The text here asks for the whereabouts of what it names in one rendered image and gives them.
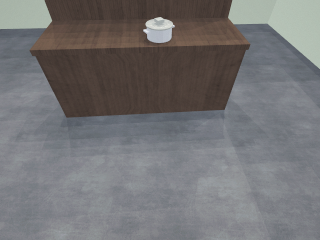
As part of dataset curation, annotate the lid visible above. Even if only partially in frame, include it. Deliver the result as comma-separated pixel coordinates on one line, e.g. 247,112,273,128
145,19,173,31

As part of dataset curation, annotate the knob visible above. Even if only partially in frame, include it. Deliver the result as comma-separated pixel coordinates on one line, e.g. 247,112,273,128
154,17,165,24

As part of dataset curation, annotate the table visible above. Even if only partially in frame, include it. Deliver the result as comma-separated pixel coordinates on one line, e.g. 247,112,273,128
29,0,251,118

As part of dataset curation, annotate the pot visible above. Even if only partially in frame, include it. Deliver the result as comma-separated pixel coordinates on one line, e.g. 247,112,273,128
143,25,175,43

